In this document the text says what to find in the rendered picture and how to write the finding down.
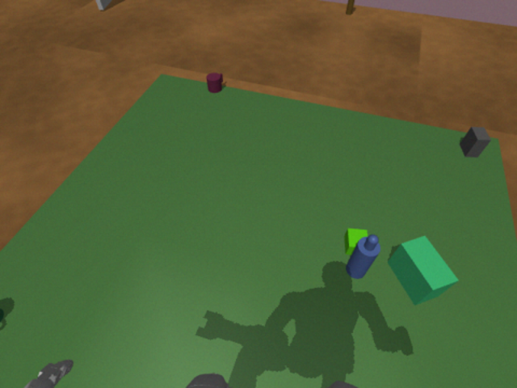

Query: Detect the left robot hand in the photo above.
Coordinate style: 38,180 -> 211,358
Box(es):
24,360 -> 74,388

